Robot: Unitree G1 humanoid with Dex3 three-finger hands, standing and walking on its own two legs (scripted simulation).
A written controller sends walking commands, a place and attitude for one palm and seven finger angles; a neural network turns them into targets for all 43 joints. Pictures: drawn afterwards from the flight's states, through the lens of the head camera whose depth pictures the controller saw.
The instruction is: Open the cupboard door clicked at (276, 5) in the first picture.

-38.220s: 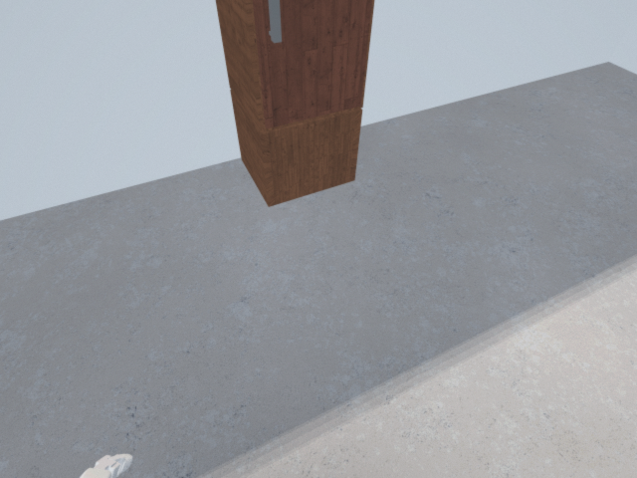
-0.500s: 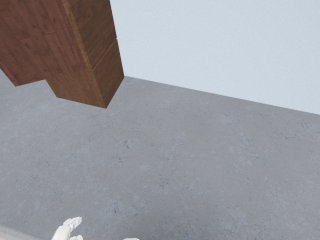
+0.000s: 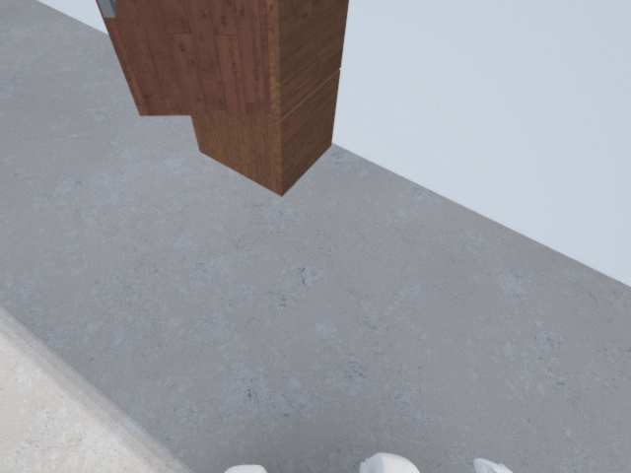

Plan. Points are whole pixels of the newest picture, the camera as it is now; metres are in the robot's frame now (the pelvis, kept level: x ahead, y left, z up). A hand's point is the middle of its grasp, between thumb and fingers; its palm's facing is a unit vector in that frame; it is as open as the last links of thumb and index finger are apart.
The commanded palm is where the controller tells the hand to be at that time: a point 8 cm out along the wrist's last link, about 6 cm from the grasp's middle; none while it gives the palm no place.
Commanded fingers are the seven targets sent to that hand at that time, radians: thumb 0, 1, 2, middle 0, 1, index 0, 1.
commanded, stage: turn to face it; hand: left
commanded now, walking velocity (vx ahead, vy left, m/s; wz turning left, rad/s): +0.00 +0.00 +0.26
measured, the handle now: out of the picture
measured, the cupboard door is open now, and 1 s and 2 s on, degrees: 39 39 39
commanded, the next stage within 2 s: take the last steps up to it in 0.12 s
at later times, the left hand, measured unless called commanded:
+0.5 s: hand out of the picture +0.01 +0.16 -0.16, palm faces +0.23 -0.95 -0.21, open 7.3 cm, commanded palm none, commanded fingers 0.00 0.90 0.90 -0.20 -0.30 -0.20 -0.30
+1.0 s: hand (152, 395) +0.22 +0.25 -0.15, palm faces +0.21 -0.95 -0.24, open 7.4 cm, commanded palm none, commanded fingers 0.00 0.90 0.90 -0.20 -0.30 -0.20 -0.30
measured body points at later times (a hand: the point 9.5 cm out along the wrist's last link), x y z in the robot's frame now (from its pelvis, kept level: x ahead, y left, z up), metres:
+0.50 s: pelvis +0.03 -0.02 +0.01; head +0.07 -0.02 +0.46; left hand +0.00 +0.21 -0.14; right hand +0.15 -0.26 -0.14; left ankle +0.03 +0.12 -0.69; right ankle +0.00 -0.15 -0.73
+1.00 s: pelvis +0.16 +0.05 +0.00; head +0.18 +0.02 +0.44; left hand +0.21 +0.30 -0.13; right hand +0.16 -0.17 -0.18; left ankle +0.07 +0.14 -0.73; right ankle +0.24 -0.03 -0.74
